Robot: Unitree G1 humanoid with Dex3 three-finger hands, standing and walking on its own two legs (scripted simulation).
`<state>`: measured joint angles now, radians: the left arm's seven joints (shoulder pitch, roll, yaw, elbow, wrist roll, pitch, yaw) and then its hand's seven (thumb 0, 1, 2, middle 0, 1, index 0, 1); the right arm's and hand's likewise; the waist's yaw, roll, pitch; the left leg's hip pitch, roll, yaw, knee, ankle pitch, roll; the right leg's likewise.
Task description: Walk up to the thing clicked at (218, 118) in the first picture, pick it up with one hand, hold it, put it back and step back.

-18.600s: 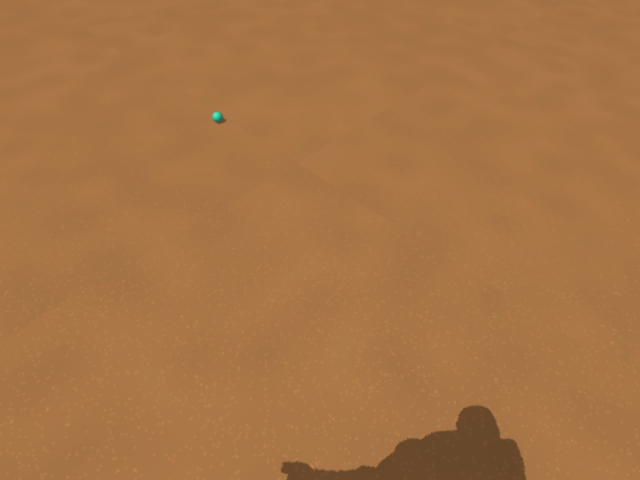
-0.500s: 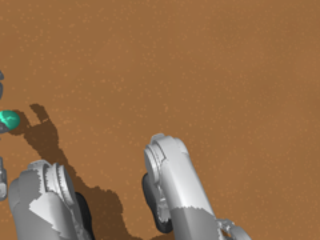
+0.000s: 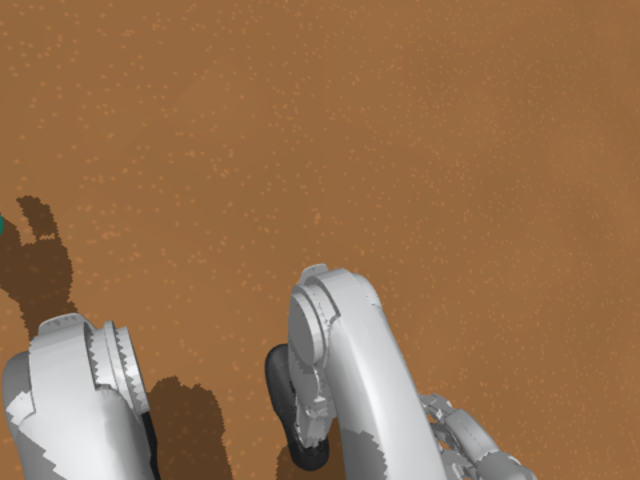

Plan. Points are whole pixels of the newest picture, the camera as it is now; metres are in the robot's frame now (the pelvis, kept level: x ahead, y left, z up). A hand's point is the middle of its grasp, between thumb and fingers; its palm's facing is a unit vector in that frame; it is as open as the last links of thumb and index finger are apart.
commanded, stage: rest palm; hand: left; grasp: from above
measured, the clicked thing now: out of the picture +0.45 +0.32 -0.28
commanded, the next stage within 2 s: close in 1.08 s
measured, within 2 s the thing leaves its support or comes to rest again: neither
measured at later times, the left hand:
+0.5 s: hand out of the picture +0.43 +0.30 -0.24, palm faces -0.46 -0.17 -0.87, open 14.1 cm
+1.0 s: hand out of the picture +0.44 +0.30 -0.25, palm faces -0.44 -0.15 -0.88, open 13.9 cm
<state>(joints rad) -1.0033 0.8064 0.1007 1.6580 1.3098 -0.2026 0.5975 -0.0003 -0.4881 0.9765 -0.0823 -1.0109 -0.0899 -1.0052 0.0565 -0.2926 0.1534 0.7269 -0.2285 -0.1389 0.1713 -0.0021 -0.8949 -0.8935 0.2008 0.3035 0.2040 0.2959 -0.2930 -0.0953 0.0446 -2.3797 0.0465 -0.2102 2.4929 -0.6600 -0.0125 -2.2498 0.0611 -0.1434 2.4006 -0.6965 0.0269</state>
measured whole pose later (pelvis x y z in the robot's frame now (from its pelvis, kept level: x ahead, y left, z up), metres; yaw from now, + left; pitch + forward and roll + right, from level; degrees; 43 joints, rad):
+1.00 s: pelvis +0.00 +0.00 +0.00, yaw -4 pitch +27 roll -13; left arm -1.01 0.93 0.13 1.75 1.24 -0.19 0.65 0.00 -0.46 0.95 -0.09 -1.00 -0.10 -1.00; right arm 0.06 -0.32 0.26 0.71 -0.28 -0.26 0.27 0.00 -0.90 -0.90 0.20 0.30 0.20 0.30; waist -0.35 -0.13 0.15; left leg -2.36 0.06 -0.28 2.55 -0.70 -0.01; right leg -2.22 0.09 -0.19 2.40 -0.70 0.04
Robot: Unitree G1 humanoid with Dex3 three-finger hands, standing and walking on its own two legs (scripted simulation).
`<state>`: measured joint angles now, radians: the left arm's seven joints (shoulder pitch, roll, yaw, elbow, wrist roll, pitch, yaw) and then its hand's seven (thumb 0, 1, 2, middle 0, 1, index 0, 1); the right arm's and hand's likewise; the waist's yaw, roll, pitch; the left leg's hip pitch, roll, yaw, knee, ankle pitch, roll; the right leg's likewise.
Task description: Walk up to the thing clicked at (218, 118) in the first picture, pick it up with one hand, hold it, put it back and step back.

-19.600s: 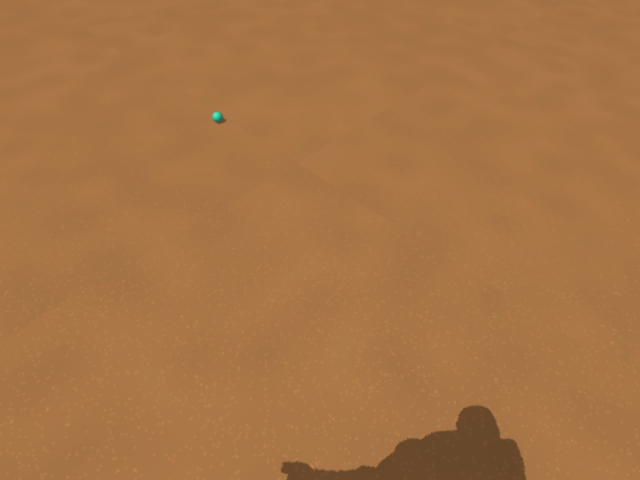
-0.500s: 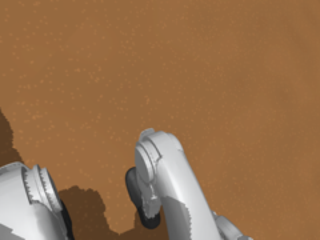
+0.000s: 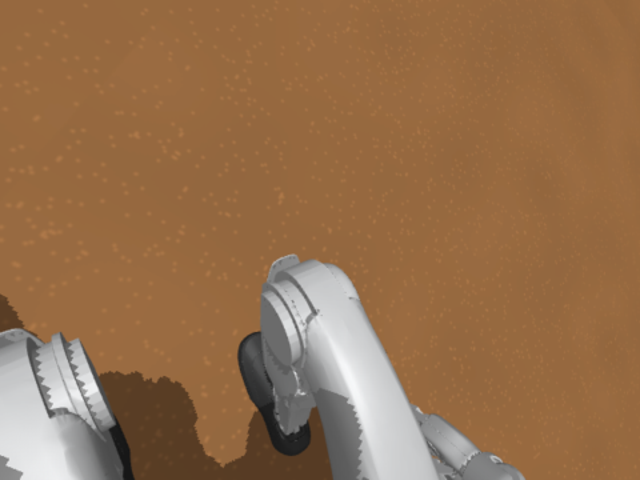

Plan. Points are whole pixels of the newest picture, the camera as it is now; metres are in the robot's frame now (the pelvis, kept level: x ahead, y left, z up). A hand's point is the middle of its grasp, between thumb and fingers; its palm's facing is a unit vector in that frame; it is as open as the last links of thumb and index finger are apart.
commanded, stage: rest palm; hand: left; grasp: from above
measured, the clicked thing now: out of the picture +0.43 +0.34 -0.27
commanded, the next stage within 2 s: close in 0.08 s
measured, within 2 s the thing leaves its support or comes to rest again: neither
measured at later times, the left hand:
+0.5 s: hand out of the picture +0.41 +0.33 -0.25, palm faces -0.42 -0.17 -0.89, open 12.5 cm
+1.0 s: hand out of the picture +0.41 +0.33 -0.25, palm faces -0.44 -0.18 -0.88, open 10.3 cm
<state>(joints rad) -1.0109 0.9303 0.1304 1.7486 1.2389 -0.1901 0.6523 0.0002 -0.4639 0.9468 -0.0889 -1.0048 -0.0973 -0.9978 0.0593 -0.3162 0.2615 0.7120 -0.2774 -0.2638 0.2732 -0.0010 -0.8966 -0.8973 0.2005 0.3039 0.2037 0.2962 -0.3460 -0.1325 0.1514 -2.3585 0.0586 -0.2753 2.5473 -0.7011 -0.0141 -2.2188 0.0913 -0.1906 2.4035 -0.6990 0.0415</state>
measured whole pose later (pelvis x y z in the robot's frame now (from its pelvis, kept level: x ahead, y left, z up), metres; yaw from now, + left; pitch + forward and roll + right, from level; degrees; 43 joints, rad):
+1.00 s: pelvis -0.01 +0.00 +0.00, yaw -1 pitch +25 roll -14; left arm -1.00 0.98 0.09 1.75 1.21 -0.22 0.66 0.00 0.05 0.59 -0.43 -0.82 -0.49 -0.77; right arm 0.05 -0.33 0.31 0.69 -0.28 -0.28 0.27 0.00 -0.90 -0.89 0.20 0.30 0.20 0.30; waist -0.34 -0.16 0.19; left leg -2.33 0.06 -0.30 2.55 -0.70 -0.01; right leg -2.19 0.10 -0.21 2.38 -0.68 0.05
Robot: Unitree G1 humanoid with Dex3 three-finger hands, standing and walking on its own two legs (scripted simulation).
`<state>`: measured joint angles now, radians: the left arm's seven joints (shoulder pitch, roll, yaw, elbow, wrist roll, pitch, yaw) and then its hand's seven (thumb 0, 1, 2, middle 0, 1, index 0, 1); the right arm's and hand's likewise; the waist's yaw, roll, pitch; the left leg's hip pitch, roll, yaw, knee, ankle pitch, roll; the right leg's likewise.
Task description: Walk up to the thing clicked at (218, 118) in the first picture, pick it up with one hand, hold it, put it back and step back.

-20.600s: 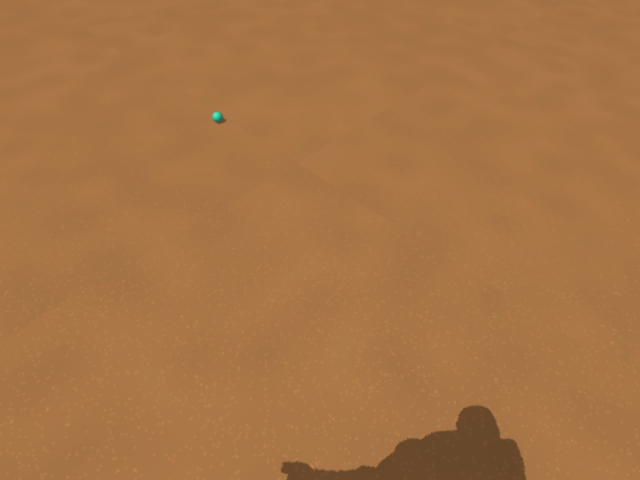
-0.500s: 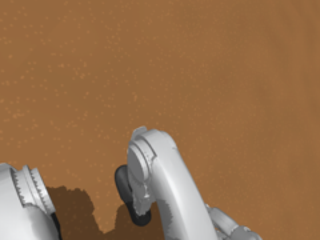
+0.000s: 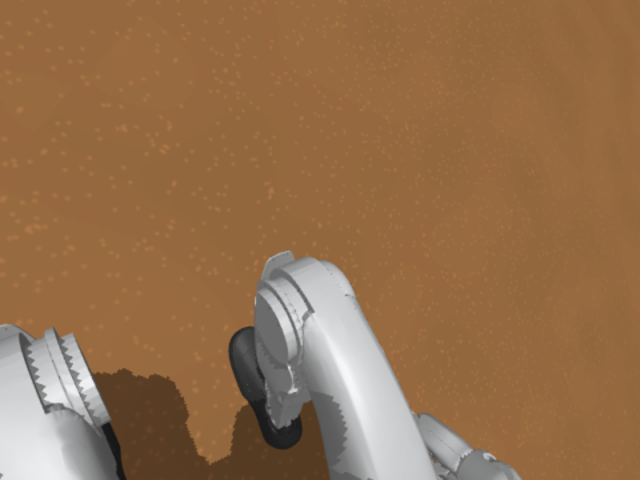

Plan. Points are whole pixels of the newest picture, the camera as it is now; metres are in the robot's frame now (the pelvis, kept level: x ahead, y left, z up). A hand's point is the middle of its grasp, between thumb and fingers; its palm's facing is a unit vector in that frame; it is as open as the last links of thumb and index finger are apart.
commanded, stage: close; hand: left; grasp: from above
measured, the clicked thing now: out of the picture +0.43 +0.35 -0.28
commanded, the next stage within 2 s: settle in 0.68 s
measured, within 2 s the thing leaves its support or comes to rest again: leaves its support in 1.10 s
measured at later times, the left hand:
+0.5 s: hand out of the picture +0.41 +0.34 -0.26, palm faces -0.43 -0.18 -0.89, open 7.5 cm
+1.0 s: hand out of the picture +0.41 +0.34 -0.26, palm faces -0.43 -0.19 -0.88, open 6.9 cm
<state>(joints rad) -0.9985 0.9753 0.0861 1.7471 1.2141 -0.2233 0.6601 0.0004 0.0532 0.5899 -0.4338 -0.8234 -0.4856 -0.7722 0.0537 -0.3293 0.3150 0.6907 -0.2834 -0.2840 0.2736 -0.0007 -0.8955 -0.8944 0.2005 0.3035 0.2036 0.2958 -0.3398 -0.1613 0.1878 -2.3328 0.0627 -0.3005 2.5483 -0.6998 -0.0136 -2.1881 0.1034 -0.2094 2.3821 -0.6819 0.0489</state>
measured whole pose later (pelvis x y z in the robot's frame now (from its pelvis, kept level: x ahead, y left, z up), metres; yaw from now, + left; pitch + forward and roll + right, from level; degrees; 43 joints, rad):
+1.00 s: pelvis +0.00 +0.00 +0.00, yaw +0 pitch +26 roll -15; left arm -0.99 0.97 0.09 1.70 1.20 -0.18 0.62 -0.05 0.34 0.31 -0.75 -0.56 -0.94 -0.50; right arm 0.07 -0.34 0.32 0.68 -0.27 -0.28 0.27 0.00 -0.91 -0.90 0.20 0.30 0.20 0.30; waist -0.34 -0.16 0.18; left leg -2.34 0.06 -0.30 2.54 -0.69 -0.01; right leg -2.19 0.10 -0.21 2.37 -0.68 0.05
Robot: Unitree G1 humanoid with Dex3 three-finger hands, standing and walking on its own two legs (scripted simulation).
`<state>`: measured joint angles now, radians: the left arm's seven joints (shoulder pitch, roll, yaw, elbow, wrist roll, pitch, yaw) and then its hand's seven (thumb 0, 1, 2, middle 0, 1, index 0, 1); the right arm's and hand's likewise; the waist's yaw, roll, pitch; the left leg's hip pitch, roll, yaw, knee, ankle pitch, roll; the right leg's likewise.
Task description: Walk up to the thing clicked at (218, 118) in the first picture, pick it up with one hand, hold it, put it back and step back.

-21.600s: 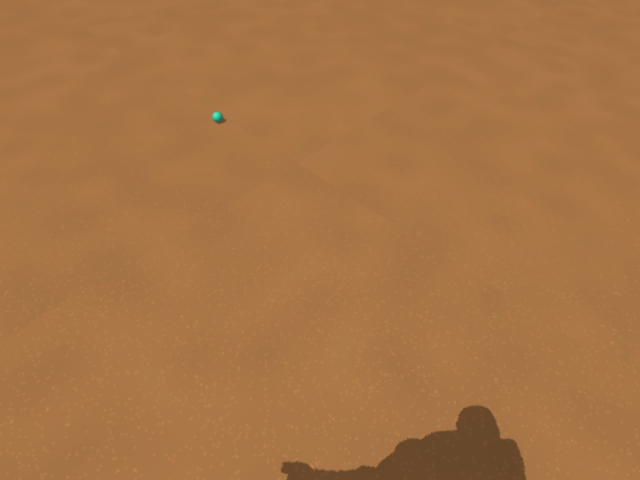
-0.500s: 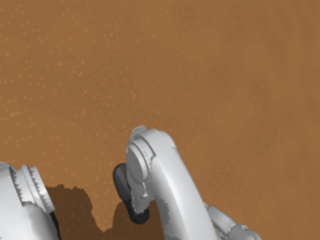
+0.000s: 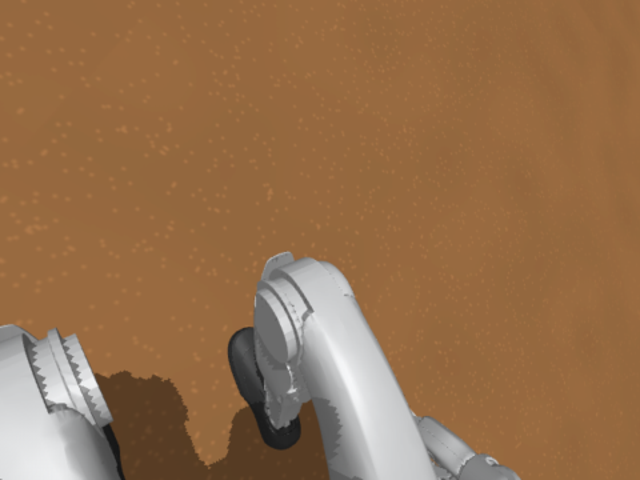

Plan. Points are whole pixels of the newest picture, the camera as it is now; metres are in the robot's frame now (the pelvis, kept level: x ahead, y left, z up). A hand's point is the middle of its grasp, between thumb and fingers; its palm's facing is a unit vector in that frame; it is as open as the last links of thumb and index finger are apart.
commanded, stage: settle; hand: left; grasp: from above
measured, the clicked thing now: out of the picture +0.43 +0.35 -0.28
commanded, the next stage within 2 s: lift in 0.70 s
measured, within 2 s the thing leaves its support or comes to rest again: leaves its support in 0.10 s
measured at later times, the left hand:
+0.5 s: hand out of the picture +0.41 +0.35 -0.17, palm faces -0.42 -0.15 -0.89, open 6.9 cm
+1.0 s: hand out of the picture +0.40 +0.35 -0.11, palm faces -0.44 -0.15 -0.89, open 6.9 cm
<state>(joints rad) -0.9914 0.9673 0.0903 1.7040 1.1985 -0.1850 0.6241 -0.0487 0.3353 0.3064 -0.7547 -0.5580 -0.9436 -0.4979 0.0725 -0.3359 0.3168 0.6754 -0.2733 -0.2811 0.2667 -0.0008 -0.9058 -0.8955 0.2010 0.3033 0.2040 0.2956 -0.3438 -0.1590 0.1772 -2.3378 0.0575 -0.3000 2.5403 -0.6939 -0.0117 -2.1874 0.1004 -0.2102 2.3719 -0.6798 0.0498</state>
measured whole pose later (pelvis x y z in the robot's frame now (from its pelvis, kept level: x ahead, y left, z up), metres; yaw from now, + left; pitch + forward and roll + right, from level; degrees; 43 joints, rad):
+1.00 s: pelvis +0.00 -0.01 +0.04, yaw +8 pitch +32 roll -8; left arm -0.88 0.70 0.05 1.27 1.14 -0.12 0.25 -0.05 0.31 0.37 -0.77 -0.54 -0.95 -0.52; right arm 0.17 -0.29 0.07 0.71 -0.11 -0.03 0.14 0.00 -0.92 -0.90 0.20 0.30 0.20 0.30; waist -0.20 0.01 -0.06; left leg -2.30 0.04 -0.15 2.35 -0.63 -0.01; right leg -2.19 0.04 -0.10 2.29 -0.68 0.02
